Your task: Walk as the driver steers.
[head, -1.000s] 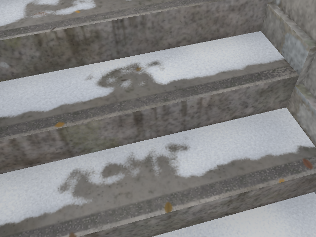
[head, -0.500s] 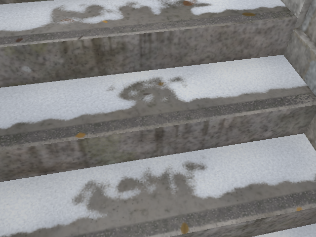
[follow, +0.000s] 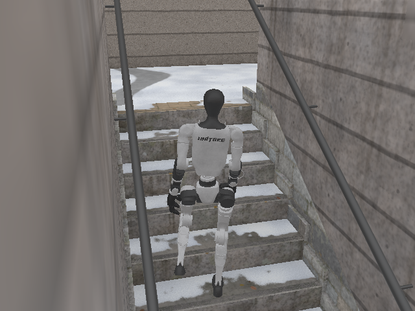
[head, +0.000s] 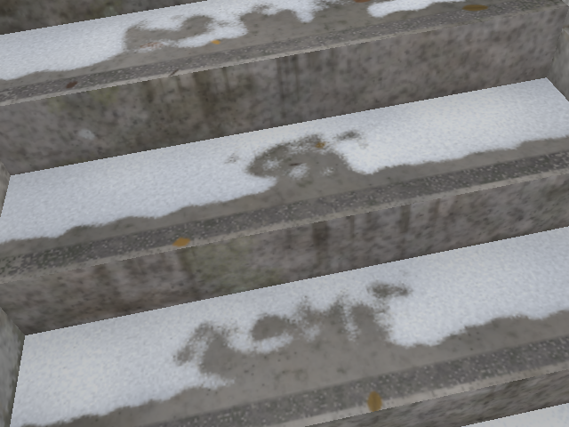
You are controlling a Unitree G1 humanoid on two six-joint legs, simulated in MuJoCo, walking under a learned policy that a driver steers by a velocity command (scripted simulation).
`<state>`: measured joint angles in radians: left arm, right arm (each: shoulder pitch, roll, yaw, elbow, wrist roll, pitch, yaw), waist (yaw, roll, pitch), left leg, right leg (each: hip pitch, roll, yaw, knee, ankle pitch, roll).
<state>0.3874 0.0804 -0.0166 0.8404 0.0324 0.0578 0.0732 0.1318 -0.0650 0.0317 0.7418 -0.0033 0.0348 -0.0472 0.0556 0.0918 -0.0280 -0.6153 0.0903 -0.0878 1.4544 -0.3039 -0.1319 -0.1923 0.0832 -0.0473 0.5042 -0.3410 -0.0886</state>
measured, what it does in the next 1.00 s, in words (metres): steps on the spot: left foot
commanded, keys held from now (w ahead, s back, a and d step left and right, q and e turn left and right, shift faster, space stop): no key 1.00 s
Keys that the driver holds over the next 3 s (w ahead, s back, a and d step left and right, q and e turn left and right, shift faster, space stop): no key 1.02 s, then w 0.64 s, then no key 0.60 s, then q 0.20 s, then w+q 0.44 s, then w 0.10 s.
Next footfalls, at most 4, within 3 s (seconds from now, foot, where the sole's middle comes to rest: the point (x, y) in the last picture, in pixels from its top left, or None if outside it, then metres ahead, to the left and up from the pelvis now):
0.12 left None -0.04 0.15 -0.77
1.40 right None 0.03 -0.15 -0.77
1.74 left None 0.28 0.02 -0.60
2.20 right None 0.34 -0.25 -0.60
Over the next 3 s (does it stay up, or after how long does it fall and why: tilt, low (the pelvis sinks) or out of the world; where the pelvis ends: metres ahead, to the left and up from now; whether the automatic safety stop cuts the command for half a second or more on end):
stays up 0.45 0.08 0.30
